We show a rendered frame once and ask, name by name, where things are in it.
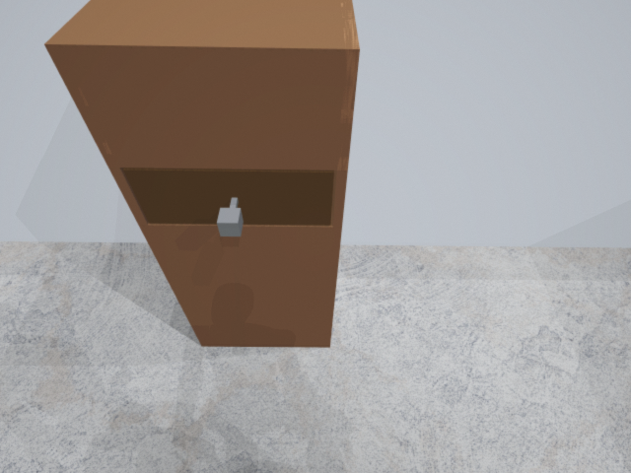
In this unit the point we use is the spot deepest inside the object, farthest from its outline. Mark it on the cabinet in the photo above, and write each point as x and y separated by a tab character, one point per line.
225	84

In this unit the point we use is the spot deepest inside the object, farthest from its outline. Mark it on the handle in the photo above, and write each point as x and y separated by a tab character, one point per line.
230	220

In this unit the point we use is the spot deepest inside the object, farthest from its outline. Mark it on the drawer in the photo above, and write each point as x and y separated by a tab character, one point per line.
266	196

